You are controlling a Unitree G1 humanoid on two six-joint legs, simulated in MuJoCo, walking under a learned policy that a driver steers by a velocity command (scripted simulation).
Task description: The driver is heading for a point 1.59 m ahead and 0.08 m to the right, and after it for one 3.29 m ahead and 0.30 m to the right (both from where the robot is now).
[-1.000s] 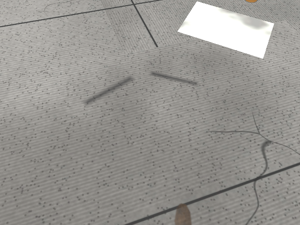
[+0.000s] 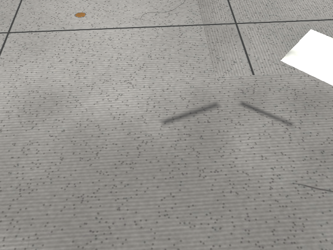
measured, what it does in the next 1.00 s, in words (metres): walks ahead: right foot, then left foot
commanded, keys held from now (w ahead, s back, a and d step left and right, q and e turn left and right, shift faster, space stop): w+e+shift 0.22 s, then w+shift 0.08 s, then w+q+shift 0.70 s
